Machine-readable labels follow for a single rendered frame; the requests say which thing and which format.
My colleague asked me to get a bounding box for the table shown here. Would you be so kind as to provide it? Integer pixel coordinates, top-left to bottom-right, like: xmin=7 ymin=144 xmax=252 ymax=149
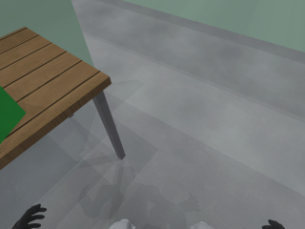
xmin=0 ymin=27 xmax=126 ymax=170

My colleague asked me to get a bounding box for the carton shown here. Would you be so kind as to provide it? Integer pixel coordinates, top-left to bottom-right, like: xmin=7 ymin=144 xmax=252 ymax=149
xmin=0 ymin=86 xmax=26 ymax=144

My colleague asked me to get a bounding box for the right robot hand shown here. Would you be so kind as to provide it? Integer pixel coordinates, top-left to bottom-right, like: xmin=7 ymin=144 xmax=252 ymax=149
xmin=262 ymin=219 xmax=285 ymax=229

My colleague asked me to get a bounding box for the left robot hand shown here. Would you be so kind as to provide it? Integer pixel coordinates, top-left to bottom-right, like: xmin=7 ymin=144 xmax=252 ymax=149
xmin=11 ymin=203 xmax=47 ymax=229

